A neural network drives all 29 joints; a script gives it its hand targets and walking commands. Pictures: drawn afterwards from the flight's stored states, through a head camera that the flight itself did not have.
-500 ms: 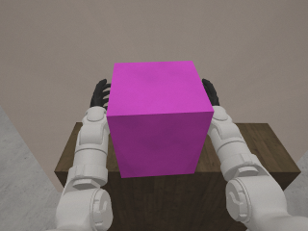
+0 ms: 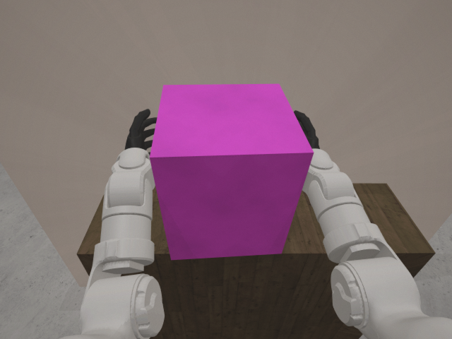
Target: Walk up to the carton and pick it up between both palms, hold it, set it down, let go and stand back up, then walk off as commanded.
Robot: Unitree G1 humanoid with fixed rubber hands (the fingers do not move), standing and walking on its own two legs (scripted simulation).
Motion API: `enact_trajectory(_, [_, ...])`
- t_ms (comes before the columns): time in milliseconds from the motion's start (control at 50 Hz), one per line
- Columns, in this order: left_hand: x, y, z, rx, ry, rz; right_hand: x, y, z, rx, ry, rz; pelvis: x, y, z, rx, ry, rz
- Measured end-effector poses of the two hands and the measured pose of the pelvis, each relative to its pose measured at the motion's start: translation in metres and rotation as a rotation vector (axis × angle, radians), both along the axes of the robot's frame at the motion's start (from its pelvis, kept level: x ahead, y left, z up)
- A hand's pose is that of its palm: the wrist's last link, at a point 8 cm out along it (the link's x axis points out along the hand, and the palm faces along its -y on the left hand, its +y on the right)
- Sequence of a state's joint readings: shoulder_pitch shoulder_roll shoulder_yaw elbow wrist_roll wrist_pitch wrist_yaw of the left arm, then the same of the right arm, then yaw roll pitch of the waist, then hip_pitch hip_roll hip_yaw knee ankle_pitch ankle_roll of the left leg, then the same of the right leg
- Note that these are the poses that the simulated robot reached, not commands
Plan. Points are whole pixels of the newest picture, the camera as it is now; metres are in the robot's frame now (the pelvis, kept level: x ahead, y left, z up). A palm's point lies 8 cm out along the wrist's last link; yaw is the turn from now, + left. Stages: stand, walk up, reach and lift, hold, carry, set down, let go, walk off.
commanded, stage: reach and lift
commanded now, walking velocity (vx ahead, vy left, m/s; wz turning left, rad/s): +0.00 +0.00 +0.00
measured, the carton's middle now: (224, 172) +0.37 +0.02 +0.15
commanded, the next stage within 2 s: hold in 0.68 s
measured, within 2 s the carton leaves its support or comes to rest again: neither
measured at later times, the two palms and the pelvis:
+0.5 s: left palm (135, 140) +0.37 +0.17 +0.22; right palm (309, 144) +0.39 -0.13 +0.21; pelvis +0.00 +0.00 +0.00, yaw +0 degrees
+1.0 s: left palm (132, 138) +0.36 +0.17 +0.23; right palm (312, 141) +0.38 -0.13 +0.22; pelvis +0.00 +0.00 +0.00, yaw +0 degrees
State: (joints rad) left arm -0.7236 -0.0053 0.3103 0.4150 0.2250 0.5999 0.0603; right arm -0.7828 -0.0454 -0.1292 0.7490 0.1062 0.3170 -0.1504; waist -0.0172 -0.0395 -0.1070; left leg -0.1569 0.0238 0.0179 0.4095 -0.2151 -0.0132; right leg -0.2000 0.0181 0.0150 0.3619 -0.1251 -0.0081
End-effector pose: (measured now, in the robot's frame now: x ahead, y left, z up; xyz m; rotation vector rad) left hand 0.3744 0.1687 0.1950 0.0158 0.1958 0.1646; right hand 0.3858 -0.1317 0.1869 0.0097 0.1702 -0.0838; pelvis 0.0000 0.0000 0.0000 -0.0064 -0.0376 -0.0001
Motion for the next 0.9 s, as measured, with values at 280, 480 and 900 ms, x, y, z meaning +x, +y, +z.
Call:
enact_trajectory(280, [-0.002,-0.002,0.017,0.017,-0.016,-0.003,-0.002,-0.002,0.008,0.037,-0.016,-0.002,-0.001,0.000,0.000,0.000,-0.008,0.000])
enact_trajectory(480, [0.000,0.000,0.025,0.015,-0.048,-0.002,0.001,0.000,0.018,0.048,-0.048,-0.003,0.001,0.000,0.000,-0.001,-0.005,0.000])
enact_trajectory(900, [-0.011,0.001,0.041,0.017,-0.062,0.013,-0.006,0.001,0.032,0.086,-0.061,0.010,0.000,0.000,0.000,-0.001,-0.023,0.001])
